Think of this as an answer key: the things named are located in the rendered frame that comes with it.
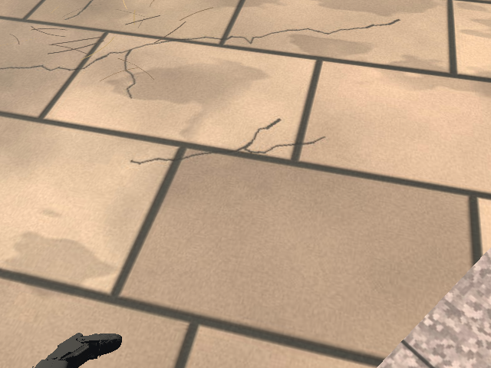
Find left robot hand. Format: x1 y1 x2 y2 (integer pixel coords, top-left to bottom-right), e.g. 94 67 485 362
32 333 122 368

